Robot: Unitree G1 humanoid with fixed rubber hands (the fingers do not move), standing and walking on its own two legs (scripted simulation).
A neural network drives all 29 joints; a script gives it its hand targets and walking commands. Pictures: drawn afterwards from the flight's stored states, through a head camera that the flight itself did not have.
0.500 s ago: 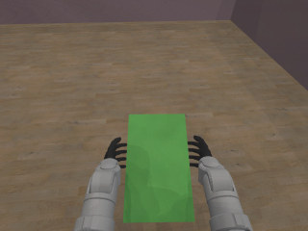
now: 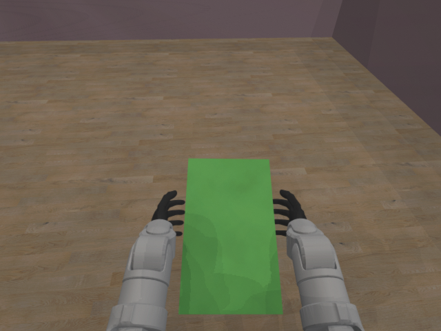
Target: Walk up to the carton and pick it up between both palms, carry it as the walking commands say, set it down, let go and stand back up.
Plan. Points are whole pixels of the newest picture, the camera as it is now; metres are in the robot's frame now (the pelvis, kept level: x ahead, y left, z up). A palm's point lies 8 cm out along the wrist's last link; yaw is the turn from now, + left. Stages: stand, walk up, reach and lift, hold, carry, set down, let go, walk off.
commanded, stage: carry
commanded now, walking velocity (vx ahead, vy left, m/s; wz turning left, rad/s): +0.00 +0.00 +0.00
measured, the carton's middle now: (227, 238) +0.33 +0.00 -0.05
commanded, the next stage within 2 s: none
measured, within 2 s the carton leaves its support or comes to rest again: neither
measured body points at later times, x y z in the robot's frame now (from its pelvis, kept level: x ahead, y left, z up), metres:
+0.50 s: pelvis +0.01 +0.00 +0.00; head -0.01 +0.00 +0.45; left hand +0.32 +0.13 +0.03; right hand +0.32 -0.13 +0.03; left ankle -0.06 +0.07 -0.73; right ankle +0.00 -0.09 -0.73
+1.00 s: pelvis +0.01 +0.00 +0.00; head -0.01 +0.01 +0.45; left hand +0.32 +0.14 +0.02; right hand +0.32 -0.12 +0.03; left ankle -0.06 +0.07 -0.73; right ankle +0.00 -0.09 -0.73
